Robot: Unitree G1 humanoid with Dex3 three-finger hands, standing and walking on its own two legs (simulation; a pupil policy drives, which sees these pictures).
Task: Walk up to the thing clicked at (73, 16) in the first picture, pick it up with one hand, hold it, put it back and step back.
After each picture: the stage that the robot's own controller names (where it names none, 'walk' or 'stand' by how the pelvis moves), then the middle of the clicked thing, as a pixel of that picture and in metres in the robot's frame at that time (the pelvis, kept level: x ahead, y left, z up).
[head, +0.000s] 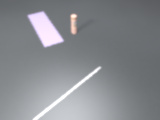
stand; (74, 24) +1.82 +0.10 -0.66
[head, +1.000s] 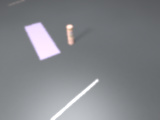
walk; (70, 35) +1.68 +0.27 -0.65
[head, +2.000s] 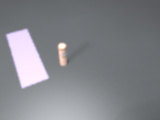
walk; (62, 55) +1.12 +0.24 -0.64
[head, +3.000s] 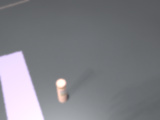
walk; (61, 91) +0.72 +0.18 -0.64
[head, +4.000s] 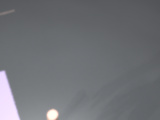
walk; out of the picture +0.50 +0.15 -0.64
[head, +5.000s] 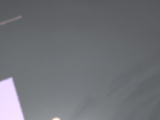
stand; out of the picture +0.45 +0.18 -0.65
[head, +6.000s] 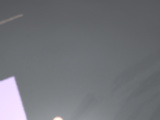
stand; out of the picture +0.44 +0.18 -0.66
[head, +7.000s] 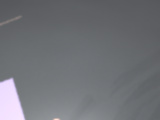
stand; out of the picture +0.44 +0.19 -0.66
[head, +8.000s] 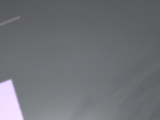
stand; out of the picture +0.44 +0.19 -0.66
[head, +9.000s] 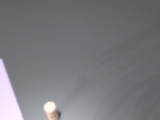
go down; (51, 113) +0.45 +0.19 -0.63
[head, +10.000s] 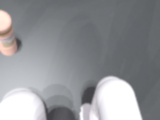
go down; (4, 37) +0.53 +0.22 -0.22
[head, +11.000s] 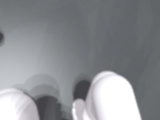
close in; out of the picture +0.52 +0.24 -0.20
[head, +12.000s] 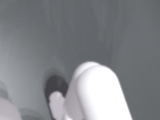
close; out of the picture +0.51 +0.27 -0.17
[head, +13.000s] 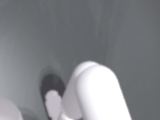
lift; out of the picture +0.48 +0.26 -0.17
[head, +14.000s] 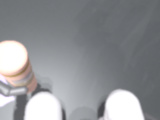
lift; (20, 73) +0.35 +0.20 -0.02
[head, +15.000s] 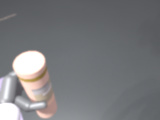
hold; (40, 90) +0.31 +0.14 +0.10
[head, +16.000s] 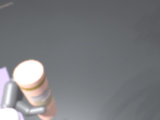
hold; (40, 95) +0.31 +0.14 +0.04
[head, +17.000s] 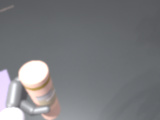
crouch; (44, 95) +0.31 +0.13 +0.04
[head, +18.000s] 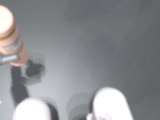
crouch; (9, 43) +0.47 +0.18 -0.04
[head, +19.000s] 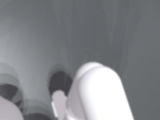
lower; out of the picture +0.47 +0.24 -0.18
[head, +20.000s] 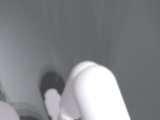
lower; out of the picture +0.48 +0.26 -0.18
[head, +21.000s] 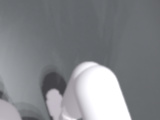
lower; out of the picture +0.48 +0.26 -0.18
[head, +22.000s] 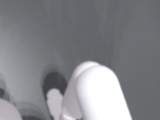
lower; out of the picture +0.48 +0.26 -0.18
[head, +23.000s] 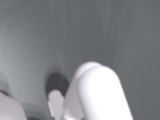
loosen; out of the picture +0.47 +0.23 -0.18
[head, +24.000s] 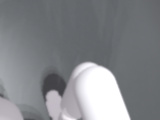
withdraw; out of the picture +0.47 +0.23 -0.19
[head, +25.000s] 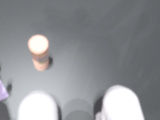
walk; (40, 55) +0.49 +0.16 -0.26
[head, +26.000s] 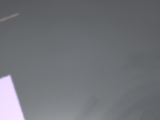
stand; out of the picture +0.42 +0.13 -0.59
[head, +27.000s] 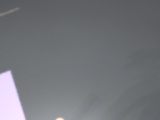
stand; out of the picture +0.42 +0.14 -0.60
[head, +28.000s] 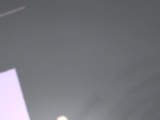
stand; out of the picture +0.42 +0.14 -0.62
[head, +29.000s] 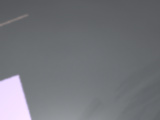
walk; out of the picture +0.42 +0.14 -0.66
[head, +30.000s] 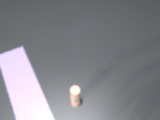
walk; (75, 97) +0.56 +0.06 -0.64
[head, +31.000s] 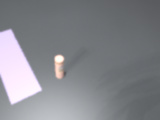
walk; (59, 67) +0.86 +0.15 -0.64
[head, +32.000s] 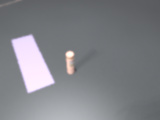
stand; (70, 63) +1.08 +0.14 -0.63
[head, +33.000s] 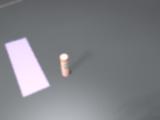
stand; (64, 65) +1.06 +0.17 -0.66
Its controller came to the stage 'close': yes
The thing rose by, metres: 0.70
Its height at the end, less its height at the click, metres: +0.00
